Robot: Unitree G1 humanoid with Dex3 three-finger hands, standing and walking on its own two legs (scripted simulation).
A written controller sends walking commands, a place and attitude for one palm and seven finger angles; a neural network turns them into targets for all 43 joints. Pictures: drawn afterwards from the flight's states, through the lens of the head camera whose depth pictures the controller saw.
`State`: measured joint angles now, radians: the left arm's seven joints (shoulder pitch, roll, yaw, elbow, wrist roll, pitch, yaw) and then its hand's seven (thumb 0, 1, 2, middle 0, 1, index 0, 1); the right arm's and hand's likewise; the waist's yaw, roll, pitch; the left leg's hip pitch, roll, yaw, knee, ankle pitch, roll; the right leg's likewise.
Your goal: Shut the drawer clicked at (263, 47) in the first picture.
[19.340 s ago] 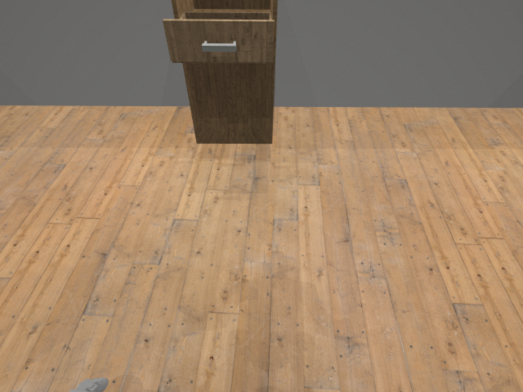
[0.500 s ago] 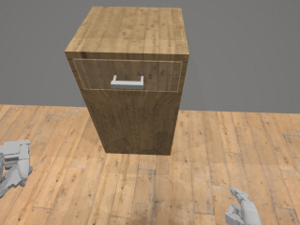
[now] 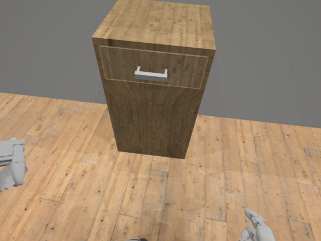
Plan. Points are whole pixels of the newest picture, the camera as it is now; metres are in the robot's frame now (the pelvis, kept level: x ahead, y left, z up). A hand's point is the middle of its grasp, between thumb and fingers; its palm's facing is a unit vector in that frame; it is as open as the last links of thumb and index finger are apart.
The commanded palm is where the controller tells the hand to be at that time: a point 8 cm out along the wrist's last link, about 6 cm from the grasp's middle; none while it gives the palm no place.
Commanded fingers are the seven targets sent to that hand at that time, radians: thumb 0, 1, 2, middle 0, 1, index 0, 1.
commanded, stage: step back with the hand held close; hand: left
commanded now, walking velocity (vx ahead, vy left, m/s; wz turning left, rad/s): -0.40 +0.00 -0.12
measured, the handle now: (151, 73) +0.75 +0.06 -0.02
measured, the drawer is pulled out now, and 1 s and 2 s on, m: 0.00 0.00 0.00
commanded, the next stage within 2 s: stop stepping back and stand still in 0.30 s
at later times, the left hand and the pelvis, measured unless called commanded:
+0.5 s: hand out of the picture +0.14 +0.28 +0.17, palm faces +0.29 -0.88 -0.39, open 3.3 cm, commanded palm +0.08 +0.31 +0.18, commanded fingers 0.00 0.90 0.90 -1.40 -1.60 -1.40 -1.60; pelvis -0.08 +0.05 +0.00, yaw -5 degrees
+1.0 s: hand out of the picture +0.09 +0.30 +0.17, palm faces +0.20 -0.90 -0.39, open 3.3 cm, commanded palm +0.05 +0.34 +0.18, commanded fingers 0.00 0.90 0.90 -1.40 -1.60 -1.40 -1.60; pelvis -0.14 +0.10 +0.00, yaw -12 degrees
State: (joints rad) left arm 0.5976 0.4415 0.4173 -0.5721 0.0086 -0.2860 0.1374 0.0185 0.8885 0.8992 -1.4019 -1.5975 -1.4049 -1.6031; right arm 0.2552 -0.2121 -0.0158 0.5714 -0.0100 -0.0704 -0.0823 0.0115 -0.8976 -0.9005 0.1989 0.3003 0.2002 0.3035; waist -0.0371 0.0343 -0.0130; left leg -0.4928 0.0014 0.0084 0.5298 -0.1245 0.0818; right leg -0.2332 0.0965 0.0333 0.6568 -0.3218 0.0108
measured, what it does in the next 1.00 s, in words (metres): walks backwards: left foot, then right foot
